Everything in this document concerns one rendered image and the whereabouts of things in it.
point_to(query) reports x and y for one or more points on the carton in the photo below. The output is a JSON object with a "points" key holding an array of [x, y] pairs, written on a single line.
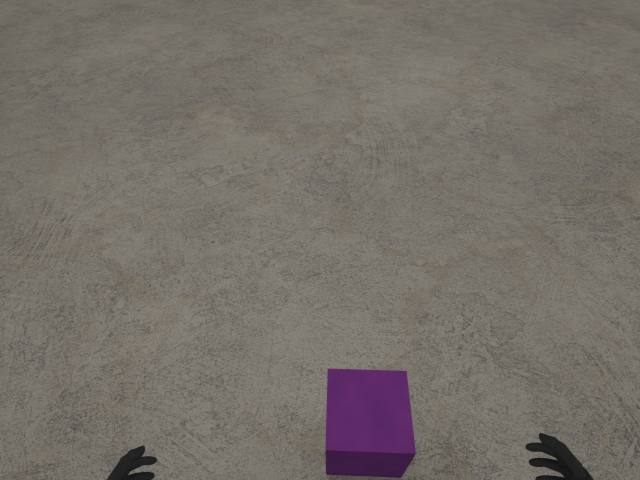
{"points": [[369, 429]]}

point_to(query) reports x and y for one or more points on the left robot hand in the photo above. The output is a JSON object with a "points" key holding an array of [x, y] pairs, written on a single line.
{"points": [[131, 461]]}

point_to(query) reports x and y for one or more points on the right robot hand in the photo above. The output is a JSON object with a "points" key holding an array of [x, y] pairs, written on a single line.
{"points": [[566, 464]]}

